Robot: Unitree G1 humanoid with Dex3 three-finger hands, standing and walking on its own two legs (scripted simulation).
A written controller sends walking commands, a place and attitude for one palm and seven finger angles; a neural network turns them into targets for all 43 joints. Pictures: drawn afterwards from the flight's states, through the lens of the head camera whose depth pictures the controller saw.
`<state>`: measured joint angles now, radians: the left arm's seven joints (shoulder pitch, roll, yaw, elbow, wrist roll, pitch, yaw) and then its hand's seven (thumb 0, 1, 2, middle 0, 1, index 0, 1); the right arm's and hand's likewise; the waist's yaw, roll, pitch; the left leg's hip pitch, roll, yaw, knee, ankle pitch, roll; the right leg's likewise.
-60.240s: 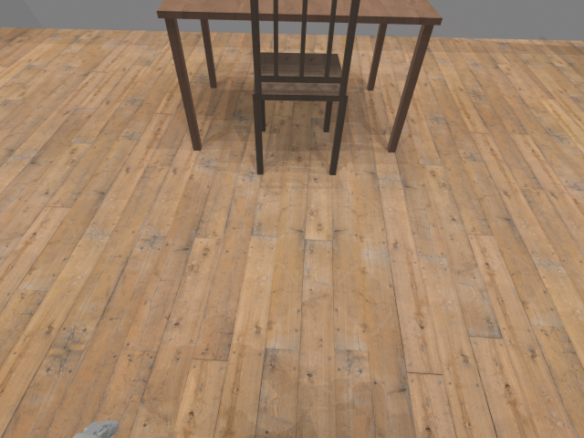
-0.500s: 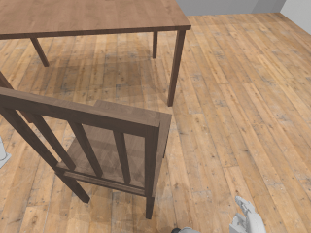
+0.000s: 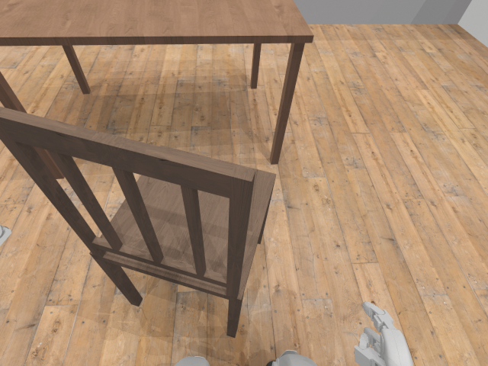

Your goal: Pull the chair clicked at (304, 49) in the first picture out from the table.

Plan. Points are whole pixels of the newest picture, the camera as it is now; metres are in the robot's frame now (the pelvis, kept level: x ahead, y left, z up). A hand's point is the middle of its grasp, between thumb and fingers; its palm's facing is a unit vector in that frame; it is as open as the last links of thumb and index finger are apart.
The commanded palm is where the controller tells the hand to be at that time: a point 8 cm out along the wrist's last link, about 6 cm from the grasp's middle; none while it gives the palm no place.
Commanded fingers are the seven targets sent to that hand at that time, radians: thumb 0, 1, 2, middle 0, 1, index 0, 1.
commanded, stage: step back with the hand held close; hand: left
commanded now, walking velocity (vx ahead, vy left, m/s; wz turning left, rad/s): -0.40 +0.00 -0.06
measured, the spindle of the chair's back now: (144, 222) +0.36 +0.22 -0.03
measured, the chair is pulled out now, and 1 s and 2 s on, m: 0.57 0.57 0.57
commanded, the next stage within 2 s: stop stepping back and stand still in 0.70 s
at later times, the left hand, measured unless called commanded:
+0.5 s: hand (29, 295) +0.15 +0.22 +0.19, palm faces +0.34 -0.81 -0.48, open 7.4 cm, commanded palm +0.07 +0.27 +0.20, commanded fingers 0.00 0.90 0.90 -0.20 -0.30 -0.20 -0.30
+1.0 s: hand out of the picture -0.05 +0.18 +0.20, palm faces +0.34 -0.80 -0.50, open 7.4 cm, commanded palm -0.09 +0.24 +0.20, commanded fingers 0.00 0.90 0.90 -0.20 -0.30 -0.20 -0.30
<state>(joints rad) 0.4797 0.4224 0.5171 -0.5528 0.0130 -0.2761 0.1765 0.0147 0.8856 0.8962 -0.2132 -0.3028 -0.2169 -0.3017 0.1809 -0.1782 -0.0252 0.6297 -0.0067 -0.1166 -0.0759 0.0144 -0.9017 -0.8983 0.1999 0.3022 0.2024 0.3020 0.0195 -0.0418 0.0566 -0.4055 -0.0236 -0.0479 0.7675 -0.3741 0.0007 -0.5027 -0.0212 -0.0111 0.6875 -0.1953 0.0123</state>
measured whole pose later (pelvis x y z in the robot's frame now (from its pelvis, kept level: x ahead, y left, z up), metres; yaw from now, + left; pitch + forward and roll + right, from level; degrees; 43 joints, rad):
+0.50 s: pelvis -0.09 -0.02 +0.02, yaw -4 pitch +3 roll -3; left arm 0.46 0.41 0.43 -0.53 -0.02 -0.27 0.14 0.02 0.89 0.90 -0.21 -0.30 -0.21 -0.30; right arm 0.07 -0.16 0.00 0.68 -0.02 -0.17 -0.05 0.01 -0.90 -0.90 0.20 0.30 0.20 0.30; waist 0.03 0.03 0.09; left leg -0.48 0.13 0.00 0.57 -0.15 -0.04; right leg -0.19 0.02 -0.03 0.45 -0.32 0.04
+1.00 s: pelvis -0.25 -0.05 +0.01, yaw -4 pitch -4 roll -1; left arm 0.61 0.46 0.42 -0.58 -0.04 -0.21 0.15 0.02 0.88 0.90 -0.22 -0.30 -0.22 -0.30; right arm 0.22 -0.18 -0.01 0.64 0.01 -0.10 -0.06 0.01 -0.90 -0.90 0.20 0.30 0.20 0.30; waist 0.00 -0.01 0.05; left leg -0.50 0.03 -0.04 0.85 -0.39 -0.02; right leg -0.28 -0.04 -0.08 0.62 -0.27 0.00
